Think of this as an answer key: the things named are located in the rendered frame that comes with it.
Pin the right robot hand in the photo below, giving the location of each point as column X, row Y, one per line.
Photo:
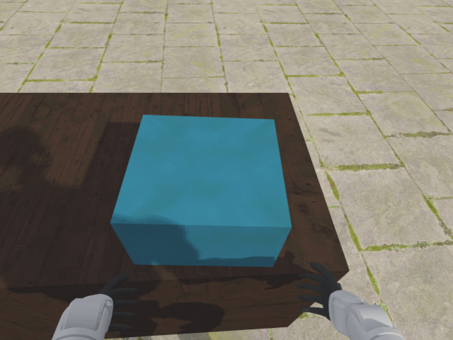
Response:
column 328, row 286

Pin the pedestal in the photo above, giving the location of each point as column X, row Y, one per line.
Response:
column 63, row 158

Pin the carton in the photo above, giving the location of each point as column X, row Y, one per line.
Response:
column 203, row 191

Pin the right robot forearm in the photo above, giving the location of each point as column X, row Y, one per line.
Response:
column 358, row 320

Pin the left robot forearm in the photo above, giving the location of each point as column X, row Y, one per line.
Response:
column 85, row 318

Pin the left robot hand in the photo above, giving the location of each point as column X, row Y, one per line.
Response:
column 119, row 303

